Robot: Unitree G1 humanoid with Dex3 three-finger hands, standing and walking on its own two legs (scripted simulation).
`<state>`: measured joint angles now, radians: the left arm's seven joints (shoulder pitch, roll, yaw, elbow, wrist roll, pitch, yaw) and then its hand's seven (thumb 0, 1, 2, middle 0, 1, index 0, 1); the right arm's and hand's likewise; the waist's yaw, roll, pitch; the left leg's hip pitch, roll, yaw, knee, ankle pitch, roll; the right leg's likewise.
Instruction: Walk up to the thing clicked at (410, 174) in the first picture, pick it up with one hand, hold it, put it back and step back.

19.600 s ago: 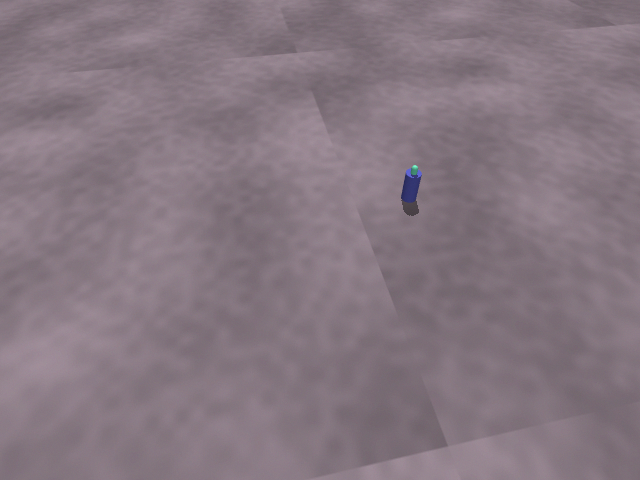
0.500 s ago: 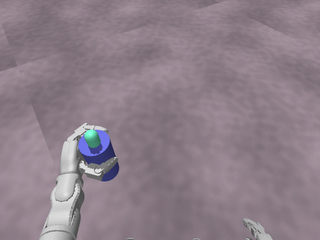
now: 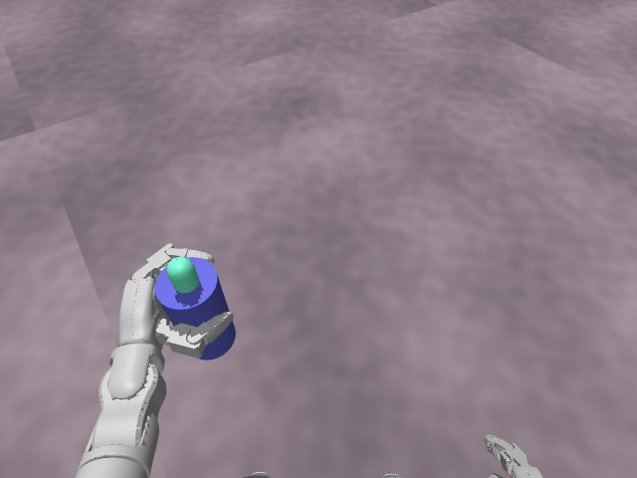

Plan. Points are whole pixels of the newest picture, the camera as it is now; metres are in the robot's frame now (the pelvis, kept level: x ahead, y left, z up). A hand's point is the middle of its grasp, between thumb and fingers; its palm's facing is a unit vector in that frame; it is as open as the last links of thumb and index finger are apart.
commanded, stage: hold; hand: left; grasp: from the side
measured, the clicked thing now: (196, 304) +0.33 +0.17 +0.03
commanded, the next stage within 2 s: crouch in 0.44 s
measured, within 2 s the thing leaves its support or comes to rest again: neither
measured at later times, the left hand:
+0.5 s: hand (197, 303) +0.33 +0.17 +0.03, palm faces +0.10 -0.99 -0.03, open 9.8 cm
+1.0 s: hand (209, 329) +0.33 +0.17 -0.06, palm faces +0.12 -0.99 -0.02, open 9.7 cm
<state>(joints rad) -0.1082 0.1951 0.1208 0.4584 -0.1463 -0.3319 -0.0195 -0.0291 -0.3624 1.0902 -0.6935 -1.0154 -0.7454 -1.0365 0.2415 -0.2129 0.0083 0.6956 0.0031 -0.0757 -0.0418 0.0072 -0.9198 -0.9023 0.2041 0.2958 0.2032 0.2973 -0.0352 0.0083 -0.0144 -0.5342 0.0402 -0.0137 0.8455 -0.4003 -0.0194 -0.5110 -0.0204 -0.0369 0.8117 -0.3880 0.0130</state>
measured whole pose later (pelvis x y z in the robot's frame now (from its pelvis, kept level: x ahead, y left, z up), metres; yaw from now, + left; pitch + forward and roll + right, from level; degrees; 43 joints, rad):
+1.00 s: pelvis -0.01 +0.00 -0.05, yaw +0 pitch +15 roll -2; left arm -0.24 0.19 0.19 0.72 -0.12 -0.56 -0.04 -0.03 -0.36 1.08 -0.69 -1.01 -0.75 -1.03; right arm 0.20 -0.23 -0.02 0.68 -0.03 -0.09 0.02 0.00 -0.89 -0.90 0.20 0.30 0.20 0.30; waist -0.06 -0.01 -0.07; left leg -0.91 0.04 -0.02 1.12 -0.48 -0.02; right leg -0.88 -0.02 -0.03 1.09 -0.47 0.01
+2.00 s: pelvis -0.08 +0.01 -0.39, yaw -5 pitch +30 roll -6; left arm -0.65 0.46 0.50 1.15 -0.07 -0.75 -0.14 -0.03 -0.36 1.09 -0.70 -1.00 -0.76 -1.02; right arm 0.09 -0.28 0.08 0.75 -0.13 -0.03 0.08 0.00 -0.93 -0.91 0.21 0.30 0.20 0.30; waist -0.19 -0.03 -0.06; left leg -2.21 0.01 -0.13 2.36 -0.68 -0.03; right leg -2.16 -0.01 -0.05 2.30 -0.66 0.02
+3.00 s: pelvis -0.08 +0.02 -0.44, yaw -11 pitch +20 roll -13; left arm -0.63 0.70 0.60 1.28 -0.07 -0.91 -0.10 -0.03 -0.37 1.10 -0.72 -0.98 -0.77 -1.00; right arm -0.06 -0.35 0.34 0.67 -0.27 0.01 0.12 0.00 -0.94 -0.91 0.21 0.30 0.21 0.30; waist -0.26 -0.18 0.21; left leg -2.26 0.00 -0.28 2.60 -0.71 -0.04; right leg -2.15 0.02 -0.16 2.42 -0.64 0.05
